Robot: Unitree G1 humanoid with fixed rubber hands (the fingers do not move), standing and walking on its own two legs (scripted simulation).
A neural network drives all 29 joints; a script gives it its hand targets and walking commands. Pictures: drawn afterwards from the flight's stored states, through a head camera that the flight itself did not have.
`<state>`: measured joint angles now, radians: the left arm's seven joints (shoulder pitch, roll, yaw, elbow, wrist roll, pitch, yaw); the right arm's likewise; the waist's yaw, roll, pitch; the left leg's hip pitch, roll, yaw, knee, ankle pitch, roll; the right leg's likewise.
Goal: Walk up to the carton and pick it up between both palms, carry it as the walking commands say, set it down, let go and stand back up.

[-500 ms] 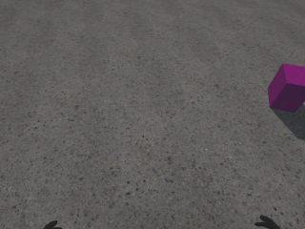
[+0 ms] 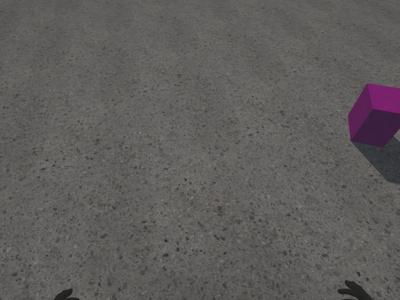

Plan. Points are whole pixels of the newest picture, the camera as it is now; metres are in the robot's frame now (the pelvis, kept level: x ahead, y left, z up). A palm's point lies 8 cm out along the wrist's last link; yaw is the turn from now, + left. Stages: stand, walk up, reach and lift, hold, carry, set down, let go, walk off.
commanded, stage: walk up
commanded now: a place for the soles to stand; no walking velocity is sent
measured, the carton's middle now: (375, 115) +1.33 -1.19 -0.64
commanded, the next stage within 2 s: none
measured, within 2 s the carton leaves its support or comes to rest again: neither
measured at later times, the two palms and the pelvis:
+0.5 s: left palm (138, 229) +0.29 +0.17 -0.09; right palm out of the picture +0.10 -0.50 -0.08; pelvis +0.11 -0.14 -0.02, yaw -13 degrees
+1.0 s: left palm (232, 143) +0.56 -0.08 -0.08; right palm out of the picture +0.16 -0.67 -0.08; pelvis +0.27 -0.31 -0.03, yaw -22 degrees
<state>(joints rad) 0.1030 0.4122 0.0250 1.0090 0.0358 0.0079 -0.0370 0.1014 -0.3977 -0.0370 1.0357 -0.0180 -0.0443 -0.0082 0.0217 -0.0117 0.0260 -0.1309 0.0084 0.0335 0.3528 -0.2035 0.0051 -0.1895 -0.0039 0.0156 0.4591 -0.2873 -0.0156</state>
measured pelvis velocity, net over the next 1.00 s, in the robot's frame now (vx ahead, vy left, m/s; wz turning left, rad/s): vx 0.27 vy -0.31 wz -0.39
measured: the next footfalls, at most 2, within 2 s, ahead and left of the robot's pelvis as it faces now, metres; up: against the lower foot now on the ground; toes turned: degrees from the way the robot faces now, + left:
right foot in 0.30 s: +0.16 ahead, -0.28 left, +0.00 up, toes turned -13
left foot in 0.54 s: +0.24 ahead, -0.06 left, +0.00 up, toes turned -6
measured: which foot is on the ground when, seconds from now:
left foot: down 0.00-0.30, up 0.32-0.52, down 0.54-0.90, up 0.92-1.00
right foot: up 0.00-0.28, down 0.30-0.54, up 0.56-0.88, down 0.90-1.00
